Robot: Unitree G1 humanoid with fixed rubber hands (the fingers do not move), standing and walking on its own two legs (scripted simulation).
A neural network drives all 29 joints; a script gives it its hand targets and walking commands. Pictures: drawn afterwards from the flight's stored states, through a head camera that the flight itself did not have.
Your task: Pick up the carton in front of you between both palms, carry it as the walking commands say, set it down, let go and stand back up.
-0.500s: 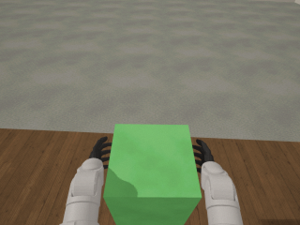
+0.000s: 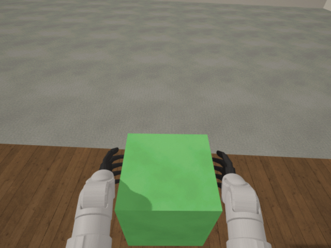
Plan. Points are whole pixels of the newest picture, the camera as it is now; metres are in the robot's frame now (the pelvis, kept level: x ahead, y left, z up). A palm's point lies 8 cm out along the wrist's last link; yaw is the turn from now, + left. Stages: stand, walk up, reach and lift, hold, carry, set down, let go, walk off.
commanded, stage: carry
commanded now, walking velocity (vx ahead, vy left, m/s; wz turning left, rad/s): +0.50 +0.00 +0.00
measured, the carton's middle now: (166, 191) +0.30 +0.00 -0.02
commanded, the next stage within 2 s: none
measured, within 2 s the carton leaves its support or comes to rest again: neither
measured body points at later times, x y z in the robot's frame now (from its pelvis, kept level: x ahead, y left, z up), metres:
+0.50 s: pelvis +0.17 +0.01 +0.00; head +0.16 +0.03 +0.45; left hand +0.45 +0.17 +0.07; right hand +0.45 -0.13 +0.07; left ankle +0.18 +0.11 -0.72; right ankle +0.07 -0.10 -0.74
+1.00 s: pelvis +0.49 +0.00 -0.03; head +0.49 -0.01 +0.42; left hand +0.78 +0.15 +0.05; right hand +0.78 -0.15 +0.04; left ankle +0.27 +0.11 -0.69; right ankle +0.61 -0.07 -0.74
